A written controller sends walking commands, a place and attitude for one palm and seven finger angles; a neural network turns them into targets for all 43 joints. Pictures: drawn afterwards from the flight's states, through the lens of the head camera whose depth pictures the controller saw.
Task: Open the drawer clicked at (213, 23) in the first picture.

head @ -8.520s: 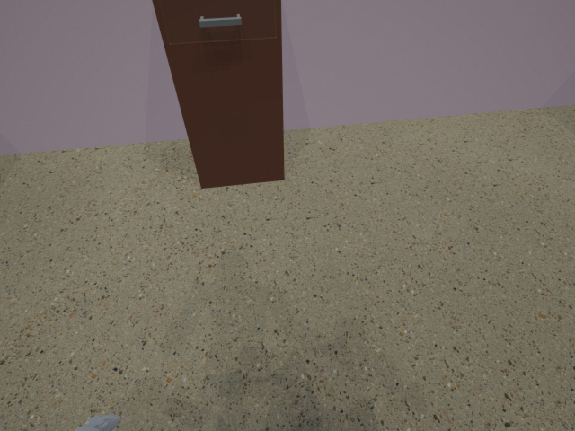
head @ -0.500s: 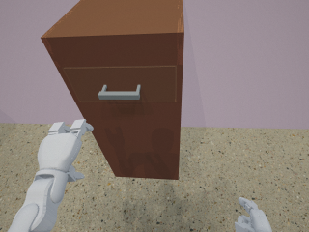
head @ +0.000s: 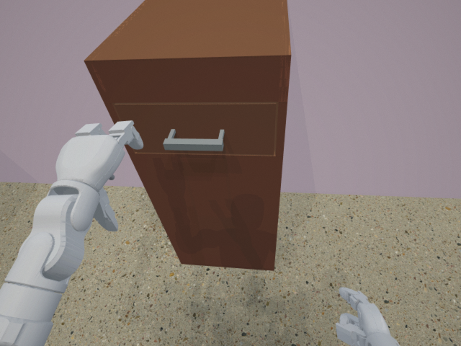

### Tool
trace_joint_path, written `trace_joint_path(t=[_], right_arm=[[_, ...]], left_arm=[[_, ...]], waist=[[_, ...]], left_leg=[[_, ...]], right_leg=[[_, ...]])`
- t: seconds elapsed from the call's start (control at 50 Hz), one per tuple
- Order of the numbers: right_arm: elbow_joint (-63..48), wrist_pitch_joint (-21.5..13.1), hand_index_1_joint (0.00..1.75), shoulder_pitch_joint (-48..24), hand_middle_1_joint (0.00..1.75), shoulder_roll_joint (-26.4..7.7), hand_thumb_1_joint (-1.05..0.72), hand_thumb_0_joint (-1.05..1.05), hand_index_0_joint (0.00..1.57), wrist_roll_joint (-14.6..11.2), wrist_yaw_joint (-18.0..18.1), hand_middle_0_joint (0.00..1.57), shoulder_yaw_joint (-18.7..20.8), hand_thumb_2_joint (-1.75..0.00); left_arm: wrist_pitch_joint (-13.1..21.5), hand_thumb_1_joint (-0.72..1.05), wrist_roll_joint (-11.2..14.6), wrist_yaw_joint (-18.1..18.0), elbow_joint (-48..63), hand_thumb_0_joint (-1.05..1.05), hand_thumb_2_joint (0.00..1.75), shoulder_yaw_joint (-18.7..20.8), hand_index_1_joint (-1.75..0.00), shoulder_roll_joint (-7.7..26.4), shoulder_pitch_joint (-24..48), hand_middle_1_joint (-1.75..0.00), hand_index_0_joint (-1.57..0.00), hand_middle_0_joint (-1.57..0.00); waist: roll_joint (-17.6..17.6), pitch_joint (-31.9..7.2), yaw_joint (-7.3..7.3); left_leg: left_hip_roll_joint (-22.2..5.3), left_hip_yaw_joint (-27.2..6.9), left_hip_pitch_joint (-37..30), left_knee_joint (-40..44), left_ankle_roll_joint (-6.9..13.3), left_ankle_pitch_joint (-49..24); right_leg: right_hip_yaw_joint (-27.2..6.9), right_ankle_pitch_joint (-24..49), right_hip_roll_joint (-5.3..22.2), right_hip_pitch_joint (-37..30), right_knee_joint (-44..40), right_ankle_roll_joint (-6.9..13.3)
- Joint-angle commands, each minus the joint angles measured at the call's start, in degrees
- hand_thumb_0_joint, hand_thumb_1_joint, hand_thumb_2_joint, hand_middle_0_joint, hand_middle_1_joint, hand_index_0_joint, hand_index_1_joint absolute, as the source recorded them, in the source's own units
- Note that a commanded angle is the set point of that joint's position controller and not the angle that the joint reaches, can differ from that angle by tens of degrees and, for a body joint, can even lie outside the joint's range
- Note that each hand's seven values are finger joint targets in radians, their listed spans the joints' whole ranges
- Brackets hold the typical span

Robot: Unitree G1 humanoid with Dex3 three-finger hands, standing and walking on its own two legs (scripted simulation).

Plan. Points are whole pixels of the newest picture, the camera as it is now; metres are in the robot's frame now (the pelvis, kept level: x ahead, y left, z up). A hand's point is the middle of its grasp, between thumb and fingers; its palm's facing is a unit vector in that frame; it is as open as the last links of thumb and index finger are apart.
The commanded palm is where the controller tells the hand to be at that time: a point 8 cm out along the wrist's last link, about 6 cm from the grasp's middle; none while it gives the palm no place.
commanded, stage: raise the hand with hooked fingers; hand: left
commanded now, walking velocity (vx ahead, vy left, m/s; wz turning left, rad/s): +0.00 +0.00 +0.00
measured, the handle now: (195, 139) +0.56 +0.18 +0.04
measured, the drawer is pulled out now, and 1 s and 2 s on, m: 0.00 0.00 0.00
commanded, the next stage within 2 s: move the hooked fingers above the handle in 0.32 s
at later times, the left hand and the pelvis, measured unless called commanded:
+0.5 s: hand (113, 190) +0.30 +0.23 +0.14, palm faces +0.09 -0.07 -0.99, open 13.9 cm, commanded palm +0.28 +0.24 +0.20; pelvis -0.01 -0.01 +0.00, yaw +0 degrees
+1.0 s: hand (149, 167) +0.38 +0.21 +0.12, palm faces +0.02 -0.05 -1.00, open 13.8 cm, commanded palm +0.36 +0.22 +0.18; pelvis +0.00 -0.01 +0.00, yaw -1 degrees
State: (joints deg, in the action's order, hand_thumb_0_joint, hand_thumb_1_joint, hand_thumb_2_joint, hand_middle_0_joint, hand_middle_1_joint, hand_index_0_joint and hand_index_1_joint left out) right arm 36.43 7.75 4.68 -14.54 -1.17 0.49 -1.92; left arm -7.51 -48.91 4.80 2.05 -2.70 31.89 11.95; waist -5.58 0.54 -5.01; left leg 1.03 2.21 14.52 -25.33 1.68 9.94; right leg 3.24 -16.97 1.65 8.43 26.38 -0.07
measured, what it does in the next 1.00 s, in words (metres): stands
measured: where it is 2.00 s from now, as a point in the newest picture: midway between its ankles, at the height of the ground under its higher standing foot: outside the picture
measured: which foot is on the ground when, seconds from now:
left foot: down 0.00-1.00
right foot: down 0.00-1.00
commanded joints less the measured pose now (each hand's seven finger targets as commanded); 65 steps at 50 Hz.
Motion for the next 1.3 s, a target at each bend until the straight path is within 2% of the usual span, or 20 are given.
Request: trace_joint_path(t=[0.0,0.14,0.26,0.38,0.48,0.5,0.56,0.62,0.68,0.76,0.8,0.86,0.9,0.98,1.08,1.12,1.14,1.16,1.24,1.28], right_arm=[[-9.4,-2.4,0.3,-7.9,0.3,-6.6,-0.9,0.0,0.2,-0.1,-0.2,0.2,2.5,-0.9],[-9.3,-3.7,0.3,-7.0,0.3,-6.4,-0.9,0.0,0.2,0.3,-0.4,0.2,3.0,-0.9],[-8.1,-4.2,0.3,-7.6,0.3,-6.4,-0.9,0.0,0.2,-0.3,-0.3,0.2,3.1,-0.9],[-8.3,-3.7,0.3,-8.5,0.3,-6.3,-0.9,0.0,0.2,-0.5,0.1,0.2,2.7,-0.9],[-7.4,-3.9,0.3,-7.6,0.3,-6.6,-0.9,0.0,0.2,-0.4,1.3,0.2,2.2,-0.9],[-7.2,-3.9,0.3,-7.4,0.3,-6.4,-0.9,0.0,0.2,-0.4,1.6,0.2,2.2,-0.9],[-7.0,-4.3,0.3,-6.6,0.3,-6.5,-0.9,0.0,0.2,-0.4,2.0,0.2,2.5,-0.9],[-6.1,-4.2,0.3,-5.1,0.3,-6.5,-0.9,0.0,0.2,-0.5,2.2,0.2,2.6,-0.9],[-6.6,-4.3,0.3,-4.3,0.3,-6.4,-0.9,0.0,0.2,-0.5,1.9,0.2,2.9,-0.9],[-6.3,-3.3,0.3,-3.4,0.3,-7.1,-0.9,0.0,0.2,-0.6,1.5,0.2,3.3,-0.9],[-6.4,-2.8,0.3,-2.8,0.3,-7.1,-0.9,0.0,0.2,-0.8,1.4,0.2,3.4,-0.9],[-7.2,-2.6,0.3,-2.4,0.3,-7.3,-0.9,0.0,0.2,-0.8,1.3,0.2,3.8,-0.9],[-6.6,-2.3,0.3,-1.2,0.3,-7.4,-0.9,0.0,0.2,-0.9,1.3,0.2,3.9,-0.9],[-6.7,-2.2,0.3,-0.2,0.3,-7.5,-0.9,0.0,0.2,-0.8,1.5,0.2,4.4,-0.9],[-6.2,-1.9,0.3,1.1,0.3,-7.8,-0.9,0.0,0.2,-1.0,1.4,0.2,4.9,-0.9],[-6.1,-1.7,0.3,1.5,0.3,-7.6,-0.9,0.0,0.2,-1.1,1.4,0.2,5.1,-0.9],[-6.2,-1.6,0.3,1.8,0.3,-7.7,-0.9,0.0,0.2,-1.1,1.3,0.2,5.2,-0.9],[-6.1,-1.5,0.3,2.1,0.3,-7.8,-0.9,0.0,0.2,-1.0,1.3,0.2,5.2,-0.9],[-5.8,-1.0,0.3,3.0,0.3,-7.6,-0.9,0.0,0.2,-1.2,1.6,0.2,5.3,-0.9],[-5.6,-0.9,0.3,3.6,0.3,-7.7,-0.9,0.0,0.2,-1.1,1.7,0.2,5.4,-0.9]], left_arm=[[0.4,-0.5,0.5,-0.2,9.1,0.0,0.3,8.4,-1.2,11.2,12.3,-1.2,-0.3,-0.3],[4.3,-0.5,0.3,-2.9,14.6,0.0,0.3,11.2,-1.2,13.6,14.5,-1.2,-0.3,-0.3],[3.4,-0.5,0.4,-5.7,11.5,0.0,0.3,12.0,-1.2,13.8,15.2,-1.2,-0.3,-0.3],[1.3,-0.5,0.0,-3.6,9.9,0.0,0.3,6.9,-1.2,10.3,14.9,-1.2,-0.3,-0.3],[2.5,-0.5,-1.0,-2.8,5.3,0.0,0.3,7.9,-1.2,12.9,20.5,-1.2,-0.3,-0.3],[3.0,-0.5,-0.9,-2.8,3.8,0.0,0.3,6.7,-1.2,11.8,21.7,-1.2,-0.3,-0.3],[4.7,-0.5,-1.1,-3.4,2.7,0.0,0.3,7.8,-1.2,13.3,25.6,-1.2,-0.3,-0.3],[5.4,-0.5,-1.4,-4.1,-1.8,0.0,0.3,6.0,-1.2,11.6,28.9,-1.2,-0.3,-0.3],[5.9,-0.5,-1.9,-4.7,-2.0,0.0,0.3,4.6,-1.2,10.5,30.9,-1.2,-0.3,-0.3],[4.7,-0.5,-2.2,-5.1,-6.7,0.0,0.3,7.2,-1.2,12.5,28.9,-1.2,-0.3,-0.3],[4.1,-0.5,-2.1,-5.0,-7.6,0.0,0.3,4.3,-1.2,9.6,30.1,-1.2,-0.3,-0.3],[4.2,-0.5,-2.6,-5.2,-6.2,0.0,0.3,5.4,-1.2,11.0,30.6,-1.2,-0.3,-0.3],[4.3,-0.5,-2.6,-5.4,-7.9,0.0,0.3,4.9,-1.2,10.7,31.9,-1.2,-0.3,-0.3],[5.0,-0.5,-2.9,-6.3,-7.5,0.0,0.3,6.9,-1.2,12.8,33.2,-1.2,-0.3,-0.3],[4.6,-0.5,-3.1,-7.4,-10.2,0.0,0.3,7.7,-1.2,13.3,33.5,-1.2,-0.3,-0.3],[4.1,-0.5,-3.4,-7.3,-10.7,0.0,0.3,3.6,-1.2,9.1,35.3,-1.2,-0.3,-0.3],[4.0,-0.5,-3.3,-7.2,-10.4,0.0,0.3,3.8,-1.2,9.6,35.7,-1.2,-0.3,-0.3],[3.7,-0.5,-3.6,-7.1,-11.7,0.0,0.3,4.0,-1.2,9.9,35.3,-1.2,-0.3,-0.3],[3.5,-0.5,-4.0,-6.8,-13.8,0.0,0.3,0.8,-1.2,7.4,39.7,-1.2,-0.3,-0.3],[4.0,-0.5,-4.4,-7.2,-14.5,0.0,0.3,1.7,-1.2,8.7,42.5,-1.2,-0.3,-0.3]], waist=[[4.9,-14.1,-0.27],[2.5,-15.6,-0.5],[2.5,-14.8,-0.7],[4.0,-13.0,0.27],[4.9,-11.4,1.15],[4.8,-10.9,1.48],[3.3,-13.6,1.43],[3.3,-13.0,2.14],[2.4,-15.9,1.92],[4.6,-16.2,1.51],[5.7,-15.2,2.11],[5.2,-18.4,1.69],[5.3,-17.2,2.23],[4.9,-20.5,1.86],[4.9,-21.1,2.24],[5.3,-20.3,3.4],[4.1,-21.1,3.39],[5.5,-20.8,3.58],[5.1,-20.8,4.74],[4.7,-22.0,4.71]], left_leg=[[0.3,-2.1,-9.0,2.8,-0.1,-12.7],[0.2,-2.6,-10.2,2.8,0.0,-11.7],[0.2,-2.5,-9.4,2.9,-0.2,-10.0],[0.4,-1.9,-8.8,3.7,0.0,-6.4],[0.5,-1.8,-7.8,3.8,0.2,-3.4],[0.7,-1.8,-7.7,3.7,0.3,-3.2],[0.8,-1.8,-8.9,3.0,0.4,-4.1],[0.7,-1.9,-8.2,2.8,0.2,-4.5],[0.7,-1.8,-8.8,2.1,0.3,-6.2],[0.8,-1.3,-6.9,1.3,0.4,-9.0],[0.6,-1.2,-6.4,1.5,0.5,-8.4],[0.7,-1.2,-7.3,0.7,0.7,-10.6],[0.7,-1.3,-6.6,0.4,0.8,-10.6],[0.9,-0.9,-6.6,-0.7,1.0,-13.1],[0.8,-0.4,-6.0,-1.9,1.1,-14.7],[0.7,-0.5,-6.7,-2.5,1.2,-15.7],[0.7,-0.7,-7.2,-2.8,1.1,-15.9],[0.7,-0.8,-6.8,-3.0,1.1,-16.2],[0.7,-0.9,-7.3,-3.8,1.3,-15.5],[0.7,-1.1,-7.2,-4.2,1.2,-15.5]], right_leg=[[-1.4,14.0,-2.2,0.1,-3.6,1.4],[-1.4,11.4,-2.4,1.2,-3.8,1.5],[-1.8,9.5,-2.6,1.7,-4.3,1.6],[-1.7,6.8,-2.1,2.3,-5.0,1.2],[-2.0,4.0,-2.0,3.3,-6.1,1.1],[-1.9,4.1,-1.9,3.8,-6.2,1.1],[-2.2,5.1,-2.2,3.5,-6.0,1.3],[-1.8,5.9,-2.0,4.7,-5.4,1.3],[-1.8,7.4,-2.0,4.0,-4.5,1.6],[-2.0,12.0,-2.1,2.5,-3.7,1.5],[-1.8,11.4,-2.0,3.6,-3.4,1.4],[-2.0,13.8,-2.3,2.5,-2.5,1.5],[-1.8,13.8,-2.3,3.6,-2.1,1.6],[-2.4,17.2,-2.2,2.0,-1.0,1.6],[-2.5,19.7,-2.4,2.5,0.1,1.5],[-2.0,20.5,-2.5,4.6,0.6,1.4],[-2.1,20.2,-2.6,4.9,0.8,1.5],[-1.9,19.9,-2.8,4.8,0.8,1.6],[-1.9,19.7,-2.8,7.2,1.3,1.6],[-2.0,19.3,-2.8,7.2,1.7,1.7]])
